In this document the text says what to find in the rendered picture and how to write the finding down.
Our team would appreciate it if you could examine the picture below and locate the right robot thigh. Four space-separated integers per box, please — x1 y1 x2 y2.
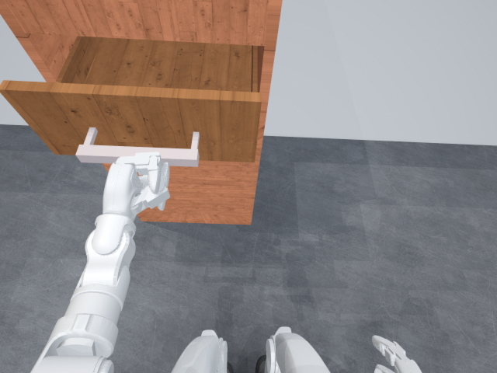
266 333 331 373

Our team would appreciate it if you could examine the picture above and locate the drawer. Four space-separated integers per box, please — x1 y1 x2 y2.
0 36 262 162

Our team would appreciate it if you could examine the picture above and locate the cabinet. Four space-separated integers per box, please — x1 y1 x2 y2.
0 0 283 225

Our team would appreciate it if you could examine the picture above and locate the handle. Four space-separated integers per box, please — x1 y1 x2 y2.
75 127 200 167

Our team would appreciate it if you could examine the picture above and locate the left robot forearm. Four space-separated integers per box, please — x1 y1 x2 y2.
30 213 136 373

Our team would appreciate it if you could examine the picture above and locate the left robot upper arm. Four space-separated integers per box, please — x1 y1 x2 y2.
34 356 114 373

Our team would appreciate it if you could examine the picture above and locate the robot left shin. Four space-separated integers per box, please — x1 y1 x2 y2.
201 330 218 338

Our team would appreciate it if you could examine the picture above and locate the left robot hand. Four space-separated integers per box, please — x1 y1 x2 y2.
103 152 170 222

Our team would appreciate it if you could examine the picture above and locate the right robot hand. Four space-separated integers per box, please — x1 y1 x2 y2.
372 335 422 373

